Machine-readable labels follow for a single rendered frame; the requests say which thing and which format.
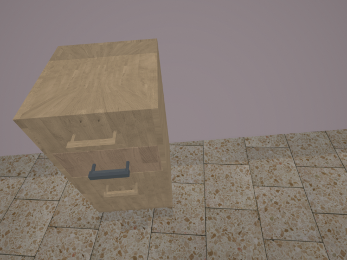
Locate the cabinet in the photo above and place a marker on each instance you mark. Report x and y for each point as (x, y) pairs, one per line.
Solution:
(102, 91)

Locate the handle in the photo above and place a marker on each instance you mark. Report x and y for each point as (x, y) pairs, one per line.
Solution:
(120, 194)
(92, 145)
(109, 174)

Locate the drawer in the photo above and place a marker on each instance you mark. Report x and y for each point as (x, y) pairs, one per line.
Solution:
(142, 159)

